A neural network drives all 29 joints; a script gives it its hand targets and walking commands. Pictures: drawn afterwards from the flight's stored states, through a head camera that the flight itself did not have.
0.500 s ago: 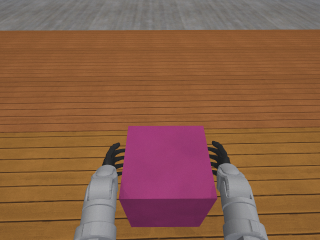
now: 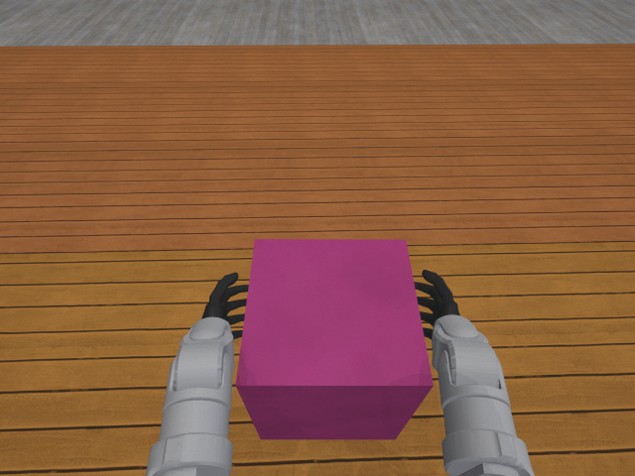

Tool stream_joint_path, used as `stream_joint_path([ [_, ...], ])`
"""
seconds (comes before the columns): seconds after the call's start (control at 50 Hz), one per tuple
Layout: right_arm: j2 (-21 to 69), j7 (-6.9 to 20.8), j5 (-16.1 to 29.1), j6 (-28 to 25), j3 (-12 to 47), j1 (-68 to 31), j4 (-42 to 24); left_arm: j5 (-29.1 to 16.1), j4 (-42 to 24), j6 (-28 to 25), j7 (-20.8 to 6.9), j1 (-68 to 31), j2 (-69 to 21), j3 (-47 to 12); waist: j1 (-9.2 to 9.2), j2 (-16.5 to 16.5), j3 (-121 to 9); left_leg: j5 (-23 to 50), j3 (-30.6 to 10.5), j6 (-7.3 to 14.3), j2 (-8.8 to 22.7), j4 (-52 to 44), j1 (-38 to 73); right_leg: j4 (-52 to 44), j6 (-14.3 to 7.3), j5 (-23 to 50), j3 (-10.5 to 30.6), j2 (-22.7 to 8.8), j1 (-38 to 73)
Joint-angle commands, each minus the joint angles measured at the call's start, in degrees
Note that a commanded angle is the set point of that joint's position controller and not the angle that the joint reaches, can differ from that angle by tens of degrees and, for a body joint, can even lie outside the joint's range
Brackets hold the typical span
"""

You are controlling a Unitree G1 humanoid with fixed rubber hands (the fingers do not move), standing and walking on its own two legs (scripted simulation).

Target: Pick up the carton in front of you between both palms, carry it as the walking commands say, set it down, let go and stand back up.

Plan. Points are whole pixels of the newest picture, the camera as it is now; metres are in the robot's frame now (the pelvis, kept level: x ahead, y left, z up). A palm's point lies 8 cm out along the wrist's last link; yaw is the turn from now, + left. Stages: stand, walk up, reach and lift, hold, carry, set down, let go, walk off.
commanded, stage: reach and lift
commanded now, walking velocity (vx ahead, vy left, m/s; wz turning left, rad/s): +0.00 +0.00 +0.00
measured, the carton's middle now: (329, 345) +0.31 +0.00 -0.04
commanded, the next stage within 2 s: hold in 0.44 s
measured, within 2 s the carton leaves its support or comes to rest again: neither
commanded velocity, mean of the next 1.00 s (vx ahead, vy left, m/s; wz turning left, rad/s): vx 0.04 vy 0.00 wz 0.00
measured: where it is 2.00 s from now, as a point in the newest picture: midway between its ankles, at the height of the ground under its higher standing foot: (335, 421)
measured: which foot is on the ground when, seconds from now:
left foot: down 0.00-1.00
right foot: down 0.00-1.00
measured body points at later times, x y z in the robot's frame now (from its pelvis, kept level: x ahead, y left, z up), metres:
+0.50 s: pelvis +0.01 +0.00 +0.00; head -0.02 +0.00 +0.45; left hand +0.31 +0.15 +0.03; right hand +0.31 -0.15 +0.04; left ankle +0.02 +0.13 -0.74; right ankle +0.01 -0.13 -0.74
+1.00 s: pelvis +0.00 +0.00 +0.00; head -0.05 +0.00 +0.45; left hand +0.30 +0.15 +0.04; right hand +0.30 -0.15 +0.05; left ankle +0.02 +0.13 -0.74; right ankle +0.01 -0.13 -0.74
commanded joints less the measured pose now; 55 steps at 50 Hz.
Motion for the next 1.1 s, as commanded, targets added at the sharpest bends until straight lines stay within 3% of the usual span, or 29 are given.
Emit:
stream_joint_path([
  [0.0, 53.3, 13.3, 13.2, -0.7, 30.9, -24.8, -0.5, -13.6, -2.3, -1.8, -12.8, -26.3, -53.8, -31.0, 0.06, 0.6, -16.6, 10.8, 0.5, 0.2, -4.8, -3.1, 8.0, -4.0, -0.6, 10.4, -1.1, 5.1, 2.4],
  [0.18, 52.8, 12.8, 14.2, 0.5, 32.5, -21.4, -4.0, -14.7, -6.1, -0.5, -12.4, -23.2, -52.9, -32.6, 0.0, 0.5, -16.1, 14.4, 0.1, 0.0, -5.0, -3.8, 9.6, -4.8, -0.4, 14.1, -0.7, 5.3, 4.1],
  [0.4, 52.4, 12.5, 14.7, 2.0, 33.1, -21.5, -5.8, -15.2, -7.9, 0.8, -12.5, -23.5, -51.6, -33.0, 0.17, 0.2, -14.6, 12.2, 0.2, 0.2, -5.1, -4.3, 9.4, -5.4, -0.2, 12.7, -0.6, 5.1, 4.5],
  [0.52, 52.4, 11.8, 17.1, 4.3, 37.1, -19.9, -11.5, -17.8, -13.6, 3.0, -12.1, -22.3, -51.5, -37.3, -0.38, 0.2, -17.1, 16.1, -0.2, 0.1, -5.2, -4.9, 11.7, -6.0, 0.0, 17.2, -0.2, 5.0, 7.3],
  [0.66, 49.4, 11.9, 15.1, 6.5, 33.4, -21.2, -9.0, -15.4, -10.7, 5.2, -11.9, -23.0, -49.0, -33.1, -0.02, 0.2, -8.8, 5.0, 0.4, 0.6, -4.8, -6.5, 8.4, -7.5, -0.5, 5.7, -0.8, 4.7, 3.9],
  [0.92, 50.8, 12.7, 15.0, 5.6, 33.2, -26.7, -6.6, -15.7, -8.4, 4.6, -12.5, -28.6, -51.3, -33.3, -0.25, 0.5, -11.7, 2.5, 0.5, 0.4, -4.4, -5.6, 8.8, -6.6, -0.8, 2.8, -1.2, 4.6, 2.9],
  [0.94, 50.8, 12.5, 15.9, 6.1, 33.4, -28.7, -7.0, -16.8, -8.3, 5.1, -12.4, -30.9, -51.1, -33.6, 0.0, 2.8, -15.4, -5.0, 0.2, 0.4, 6.9, -2.7, 3.1, -1.6, -1.0, -3.5, -1.0, -5.2, -2.4],
  [0.98, 50.8, 11.8, 16.9, 6.7, 34.6, -27.9, -8.6, -17.9, -10.3, 5.5, -12.0, -31.4, -51.0, -34.9, -0.24, 4.2, -14.7, -28.4, -3.5, 1.5, 6.9, -6.8, -2.2, 0.2, -0.9, -21.9, -1.8, -2.5, -7.8],
  [1.0, 50.9, 11.4, 17.4, 7.0, 35.4, -28.7, -10.1, -18.6, -11.7, 5.9, -11.7, -32.3, -51.3, -35.9, -0.34, 5.9, -14.1, -33.7, -5.3, 2.4, 8.0, -8.3, -2.9, 3.5, -0.5, -23.5, -3.7, -1.1, -10.8],
  [1.04, 51.2, 10.3, 17.9, 8.2, 36.7, -28.7, -12.2, -20.4, -13.9, 6.9, -11.2, -33.3, -51.9, -38.1, -0.25, 10.3, -15.2, -28.9, -10.2, 5.1, 12.2, -10.2, -3.0, 11.6, 0.0, -12.3, -8.7, 0.6, -12.0],
  [1.08, 51.0, 8.7, 18.7, 10.3, 38.8, -26.9, -15.5, -22.5, -16.3, 8.7, -10.7, -33.7, -52.4, -41.0, -0.2, 7.7, -18.2, -24.7, -7.6, 5.7, 11.8, -7.9, -7.0, 5.0, -0.8, -10.5, -9.6, -0.2, -5.6],
])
